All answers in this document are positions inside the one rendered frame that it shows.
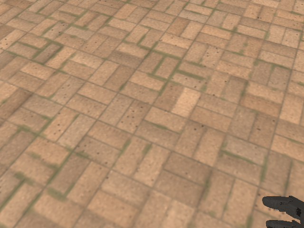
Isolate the right robot hand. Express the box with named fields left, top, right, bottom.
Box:
left=262, top=196, right=304, bottom=228

